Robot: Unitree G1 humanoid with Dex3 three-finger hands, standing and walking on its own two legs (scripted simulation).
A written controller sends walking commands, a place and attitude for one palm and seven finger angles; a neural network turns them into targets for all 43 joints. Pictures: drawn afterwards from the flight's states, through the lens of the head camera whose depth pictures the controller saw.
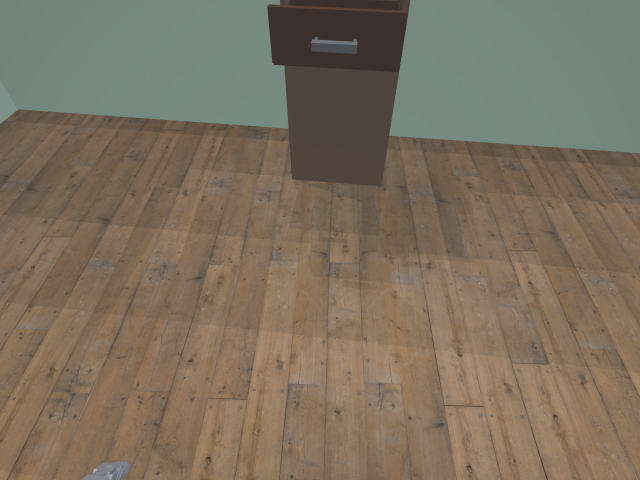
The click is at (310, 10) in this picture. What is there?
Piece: drawer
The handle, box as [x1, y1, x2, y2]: [311, 37, 357, 53]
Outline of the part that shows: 311,41 311,50 313,51 356,53 356,39 354,39 351,42 318,40 317,37 315,37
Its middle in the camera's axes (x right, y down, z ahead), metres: +0.04 -0.57 +1.13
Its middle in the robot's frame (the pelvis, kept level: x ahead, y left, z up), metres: +1.23 +0.02 +0.02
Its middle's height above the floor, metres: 0.79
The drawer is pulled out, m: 0.29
